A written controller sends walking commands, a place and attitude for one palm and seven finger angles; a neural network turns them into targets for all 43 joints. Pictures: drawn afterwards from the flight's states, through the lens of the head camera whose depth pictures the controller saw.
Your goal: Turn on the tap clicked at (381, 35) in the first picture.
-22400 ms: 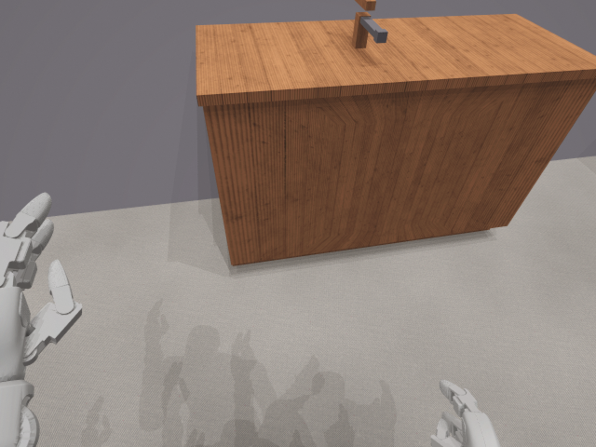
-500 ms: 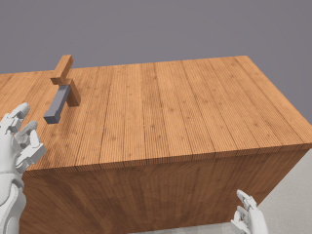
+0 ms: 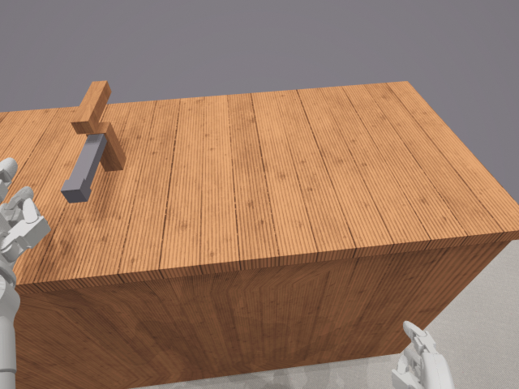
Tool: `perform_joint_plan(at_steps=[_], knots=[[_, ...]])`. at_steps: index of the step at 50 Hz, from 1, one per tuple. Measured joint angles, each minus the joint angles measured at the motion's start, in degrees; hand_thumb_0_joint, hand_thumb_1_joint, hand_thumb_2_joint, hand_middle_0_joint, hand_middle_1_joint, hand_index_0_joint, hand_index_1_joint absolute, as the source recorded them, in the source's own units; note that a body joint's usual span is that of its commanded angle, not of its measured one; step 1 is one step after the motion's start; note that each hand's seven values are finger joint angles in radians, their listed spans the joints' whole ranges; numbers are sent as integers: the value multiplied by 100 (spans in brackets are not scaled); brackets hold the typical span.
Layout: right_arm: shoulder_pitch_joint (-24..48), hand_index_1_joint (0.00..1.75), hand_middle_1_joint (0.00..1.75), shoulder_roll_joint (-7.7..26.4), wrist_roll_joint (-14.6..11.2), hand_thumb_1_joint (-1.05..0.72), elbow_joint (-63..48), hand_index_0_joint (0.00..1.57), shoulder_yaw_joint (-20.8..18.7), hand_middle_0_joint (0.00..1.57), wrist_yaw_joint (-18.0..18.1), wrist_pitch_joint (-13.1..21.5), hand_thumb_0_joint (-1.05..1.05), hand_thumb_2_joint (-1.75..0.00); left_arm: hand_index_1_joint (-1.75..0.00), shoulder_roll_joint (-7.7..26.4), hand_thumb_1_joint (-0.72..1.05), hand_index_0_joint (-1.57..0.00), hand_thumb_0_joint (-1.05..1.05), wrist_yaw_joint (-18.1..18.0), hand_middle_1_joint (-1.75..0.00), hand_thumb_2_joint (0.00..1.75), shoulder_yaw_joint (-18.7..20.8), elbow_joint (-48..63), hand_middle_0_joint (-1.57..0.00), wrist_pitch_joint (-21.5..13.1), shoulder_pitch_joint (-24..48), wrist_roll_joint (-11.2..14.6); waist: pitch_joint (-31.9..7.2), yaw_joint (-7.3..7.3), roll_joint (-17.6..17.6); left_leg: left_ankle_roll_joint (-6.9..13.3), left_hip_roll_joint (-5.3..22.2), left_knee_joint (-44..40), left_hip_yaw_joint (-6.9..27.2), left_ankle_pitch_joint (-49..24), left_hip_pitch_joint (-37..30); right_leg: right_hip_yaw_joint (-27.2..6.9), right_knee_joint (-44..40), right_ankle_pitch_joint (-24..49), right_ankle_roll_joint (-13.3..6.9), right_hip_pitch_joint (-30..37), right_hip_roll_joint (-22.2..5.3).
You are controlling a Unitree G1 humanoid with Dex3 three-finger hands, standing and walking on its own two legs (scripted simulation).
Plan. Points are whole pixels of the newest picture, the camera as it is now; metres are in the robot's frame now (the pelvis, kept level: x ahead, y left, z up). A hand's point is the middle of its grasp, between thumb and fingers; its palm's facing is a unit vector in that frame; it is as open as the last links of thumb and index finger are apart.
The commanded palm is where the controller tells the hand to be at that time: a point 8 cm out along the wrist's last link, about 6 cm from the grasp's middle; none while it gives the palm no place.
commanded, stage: reach beside the lever's end, fingers flat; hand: left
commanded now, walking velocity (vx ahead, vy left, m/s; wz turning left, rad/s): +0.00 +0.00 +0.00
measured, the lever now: (76, 190) +0.35 +0.33 +0.13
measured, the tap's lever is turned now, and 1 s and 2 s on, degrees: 0 0 2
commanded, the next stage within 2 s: push the lever round in 1.00 s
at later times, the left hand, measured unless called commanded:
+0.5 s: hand (34, 208) +0.31 +0.37 +0.13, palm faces +0.49 -0.86 -0.12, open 7.8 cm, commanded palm +0.27 +0.41 +0.13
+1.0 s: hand (34, 210) +0.31 +0.38 +0.12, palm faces +0.50 -0.86 -0.12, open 7.8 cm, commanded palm +0.27 +0.41 +0.13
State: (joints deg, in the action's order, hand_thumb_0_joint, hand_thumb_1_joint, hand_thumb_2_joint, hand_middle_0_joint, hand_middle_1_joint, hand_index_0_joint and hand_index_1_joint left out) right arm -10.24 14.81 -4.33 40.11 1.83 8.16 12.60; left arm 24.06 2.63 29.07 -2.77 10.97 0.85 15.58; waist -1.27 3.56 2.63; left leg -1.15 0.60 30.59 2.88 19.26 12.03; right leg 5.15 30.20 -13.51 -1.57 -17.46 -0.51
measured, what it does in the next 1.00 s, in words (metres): stands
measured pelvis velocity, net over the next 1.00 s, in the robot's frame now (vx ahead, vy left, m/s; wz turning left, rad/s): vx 0.01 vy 0.02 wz -0.02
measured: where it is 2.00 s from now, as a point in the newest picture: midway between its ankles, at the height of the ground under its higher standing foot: outside the picture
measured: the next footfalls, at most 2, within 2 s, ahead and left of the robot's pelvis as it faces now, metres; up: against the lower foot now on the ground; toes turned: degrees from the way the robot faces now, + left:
none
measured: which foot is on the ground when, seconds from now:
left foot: down 0.00-1.00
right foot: down 0.00-1.00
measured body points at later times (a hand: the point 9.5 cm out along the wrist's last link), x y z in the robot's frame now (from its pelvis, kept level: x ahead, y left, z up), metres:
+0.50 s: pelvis +0.00 +0.01 +0.00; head +0.03 +0.00 +0.45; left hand +0.27 +0.42 +0.14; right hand +0.15 -0.25 -0.10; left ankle -0.03 +0.14 -0.73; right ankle +0.03 -0.10 -0.73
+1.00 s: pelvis +0.01 +0.02 +0.00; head +0.04 +0.01 +0.45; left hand +0.28 +0.42 +0.13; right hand +0.14 -0.24 -0.10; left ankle -0.03 +0.14 -0.73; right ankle +0.03 -0.10 -0.73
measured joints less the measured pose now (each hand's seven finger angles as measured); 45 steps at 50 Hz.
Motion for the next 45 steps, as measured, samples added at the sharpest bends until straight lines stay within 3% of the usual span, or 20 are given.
perform_joint_plan(at_steps=[34,40,45], knots=[[-472,30,30,82,68,-90,30,21,-106,20,-135,-204,1,-90,-15,773,90,-16,2,732,-16,90,615,-2752,-15,-1099,1412,-394,-63,-257,-110,101,-31,205,-51,76,570,-54,-19,65,89,-482,-21],[-607,30,30,96,72,-90,-54,21,-181,20,-194,-258,1,-90,-15,614,90,-15,2,831,-16,90,568,-2356,-15,-1270,1099,-281,-120,-280,-72,123,-25,136,-129,88,511,-131,-95,87,118,-449,-6],[-632,30,30,63,68,-90,-86,21,-199,20,-215,-289,1,-90,-15,487,90,-16,2,734,-16,90,616,-2125,-15,-1148,797,-221,-159,-284,-68,135,-36,81,-153,87,445,-155,-109,70,134,-407,-16]])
